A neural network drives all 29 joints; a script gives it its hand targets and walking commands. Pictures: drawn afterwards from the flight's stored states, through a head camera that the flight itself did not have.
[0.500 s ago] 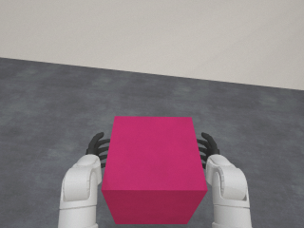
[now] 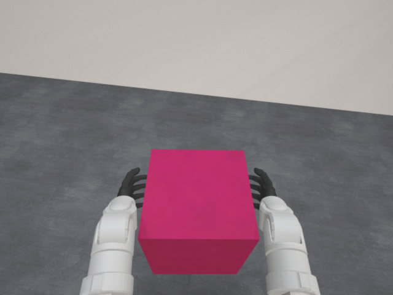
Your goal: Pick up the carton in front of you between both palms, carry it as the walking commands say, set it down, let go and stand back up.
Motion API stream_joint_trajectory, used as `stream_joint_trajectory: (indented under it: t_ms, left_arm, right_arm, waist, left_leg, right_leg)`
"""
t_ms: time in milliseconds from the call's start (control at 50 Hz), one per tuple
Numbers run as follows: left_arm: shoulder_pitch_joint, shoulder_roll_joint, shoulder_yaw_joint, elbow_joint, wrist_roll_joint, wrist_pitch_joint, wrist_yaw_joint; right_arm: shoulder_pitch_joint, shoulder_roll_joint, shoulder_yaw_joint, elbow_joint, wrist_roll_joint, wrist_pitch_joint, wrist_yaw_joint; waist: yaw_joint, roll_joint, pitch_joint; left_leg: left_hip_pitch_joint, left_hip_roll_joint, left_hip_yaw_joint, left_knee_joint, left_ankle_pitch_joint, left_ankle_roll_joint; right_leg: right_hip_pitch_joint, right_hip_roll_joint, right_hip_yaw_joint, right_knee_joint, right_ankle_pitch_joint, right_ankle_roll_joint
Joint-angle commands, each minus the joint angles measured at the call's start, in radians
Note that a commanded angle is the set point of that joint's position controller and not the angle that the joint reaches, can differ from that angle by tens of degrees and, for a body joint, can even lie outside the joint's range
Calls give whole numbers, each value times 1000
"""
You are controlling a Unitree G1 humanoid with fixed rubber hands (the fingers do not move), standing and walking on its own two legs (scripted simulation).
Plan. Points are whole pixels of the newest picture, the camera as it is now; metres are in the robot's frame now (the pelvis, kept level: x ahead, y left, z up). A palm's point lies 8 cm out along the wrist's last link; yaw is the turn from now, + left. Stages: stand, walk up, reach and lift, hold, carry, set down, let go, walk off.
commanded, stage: carry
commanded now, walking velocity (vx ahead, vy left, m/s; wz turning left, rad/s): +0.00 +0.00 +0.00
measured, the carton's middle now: (196, 215) +0.30 +0.00 -0.04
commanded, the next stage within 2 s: hold in 0.62 s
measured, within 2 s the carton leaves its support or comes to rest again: neither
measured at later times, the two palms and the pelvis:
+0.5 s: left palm (125, 208) +0.27 +0.15 +0.04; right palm (270, 208) +0.27 -0.15 +0.04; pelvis -0.01 +0.00 +0.00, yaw +0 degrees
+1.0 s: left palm (132, 216) +0.25 +0.13 +0.04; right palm (285, 231) +0.22 -0.17 +0.04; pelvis -0.04 +0.01 +0.01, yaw -6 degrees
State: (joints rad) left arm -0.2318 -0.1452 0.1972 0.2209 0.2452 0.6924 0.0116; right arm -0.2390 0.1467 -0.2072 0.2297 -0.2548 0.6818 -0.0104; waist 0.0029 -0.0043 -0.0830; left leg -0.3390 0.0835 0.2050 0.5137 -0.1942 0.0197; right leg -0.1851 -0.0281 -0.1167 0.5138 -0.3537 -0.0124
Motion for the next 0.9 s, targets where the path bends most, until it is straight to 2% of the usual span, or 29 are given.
stream_joint_trajectory:
  t_ms: [0, 60, 120, 260, 600, 620, 640, 660, 680, 700, 720, 740, 760, 820, 880]
  left_arm:
    - [-476, -899, -585, -109, -251, -44, -212]
    - [-438, -894, -612, -144, -269, -7, -209]
    - [-418, -873, -597, -149, -259, 12, -206]
    - [-451, -874, -604, -166, -267, 9, -205]
    - [-442, -872, -597, -155, -262, 13, -205]
    - [-346, -889, -582, -184, -259, 16, -207]
    - [-369, -865, -581, -205, -249, 1, -198]
    - [-357, -831, -589, -226, -253, -2, -202]
    - [-387, -845, -601, -233, -254, -4, -204]
    - [-401, -856, -614, -222, -258, -5, -204]
    - [-390, -848, -617, -222, -258, -8, -201]
    - [-386, -837, -614, -233, -260, -12, -205]
    - [-397, -839, -614, -229, -253, -14, -202]
    - [-380, -836, -583, -199, -225, -17, -190]
    - [-388, -845, -566, -173, -211, -17, -188]
  right_arm:
    - [-454, 904, 580, -93, 248, -34, 214]
    - [-418, 900, 607, -131, 270, 2, 212]
    - [-400, 876, 590, -133, 262, 21, 210]
    - [-430, 879, 600, -147, 272, 19, 210]
    - [-423, 875, 591, -137, 266, 23, 211]
    - [-333, 905, 563, -116, 258, 13, 214]
    - [-354, 889, 563, -147, 244, -10, 208]
    - [-299, 856, 528, -122, 221, -18, 190]
    - [-327, 853, 524, -130, 205, -22, 185]
    - [-328, 856, 515, -118, 207, -24, 182]
    - [-331, 854, 518, -124, 221, -28, 180]
    - [-327, 850, 531, -125, 213, -28, 181]
    - [-356, 859, 538, -131, 223, -30, 185]
    - [-412, 862, 570, -133, 249, -34, 204]
    - [-443, 861, 570, -114, 255, -38, 217]
  waist:
    - [-1, 4, -272]
    - [-2, 4, -281]
    - [-2, 4, -271]
    - [-2, 5, -245]
    - [-3, 5, -253]
    - [8, -80, -123]
    - [-8, -70, -170]
    - [-15, -76, -170]
    - [-14, -41, -168]
    - [-29, -21, -175]
    - [-35, -11, -176]
    - [-18, -15, -160]
    - [-21, -11, -171]
    - [17, -9, -126]
    - [25, -19, -97]
  left_leg:
    - [205, 102, -121, -36, 218, 1]
    - [203, 103, -120, -30, 238, 2]
    - [193, 104, -120, -31, 235, 2]
    - [179, 103, -126, -48, 190, 2]
    - [176, 105, -126, -50, 186, 2]
    - [475, -168, -271, -60, 373, 27]
    - [562, -149, -301, -58, 455, 23]
    - [490, -151, -302, -64, 478, 8]
    - [481, -159, -291, -83, 431, -1]
    - [474, -163, -291, -89, 425, -7]
    - [495, -166, -287, -92, 395, -5]
    - [439, -171, -284, -106, 361, -11]
    - [466, -177, -279, -107, 321, -9]
    - [495, -177, -275, -111, 242, 1]
    - [529, -174, -273, -110, 191, 6]
  right_leg:
    - [-26, -119, 92, -81, 261, -16]
    - [-23, -118, 89, -73, 279, -15]
    - [-29, -118, 90, -73, 276, -15]
    - [-51, -119, 98, -85, 226, -18]
    - [-58, -118, 102, -84, 225, -22]
    - [-119, 71, 248, -156, 455, -32]
    - [-141, 75, 254, -146, 517, -26]
    - [-11, 81, 252, -170, 471, -34]
    - [8, 89, 245, -160, 497, -21]
    - [40, 91, 243, -162, 511, -18]
    - [38, 87, 247, -179, 475, -18]
    - [90, 91, 243, -179, 476, -12]
    - [66, 89, 240, -186, 436, -5]
    - [-16, 80, 239, -200, 324, -9]
    - [-94, 68, 243, -220, 228, -23]
